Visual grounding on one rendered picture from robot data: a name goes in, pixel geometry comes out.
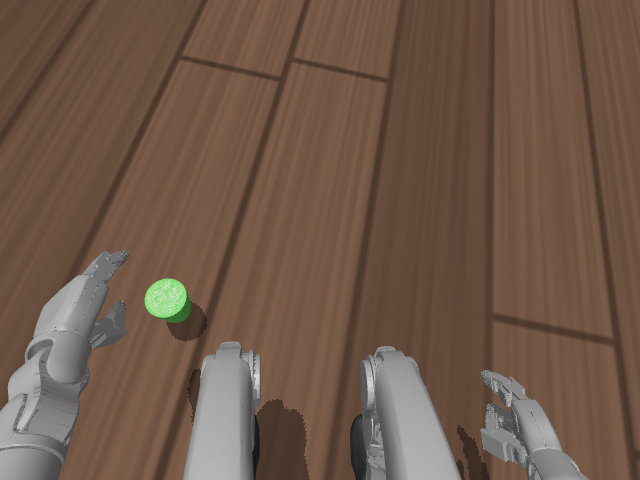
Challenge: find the left robot arm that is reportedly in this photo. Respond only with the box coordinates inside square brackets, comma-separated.
[0, 331, 92, 480]

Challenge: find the right robot foot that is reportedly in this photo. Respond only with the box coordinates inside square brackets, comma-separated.
[350, 414, 367, 480]

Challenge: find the left robot hand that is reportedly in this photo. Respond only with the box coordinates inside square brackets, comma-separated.
[33, 251, 129, 349]

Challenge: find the right robot hand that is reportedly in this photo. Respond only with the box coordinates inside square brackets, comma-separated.
[480, 370, 563, 470]

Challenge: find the cup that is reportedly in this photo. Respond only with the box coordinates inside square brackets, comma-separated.
[145, 278, 191, 323]

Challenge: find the right robot arm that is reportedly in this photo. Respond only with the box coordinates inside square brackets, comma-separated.
[526, 449, 589, 480]

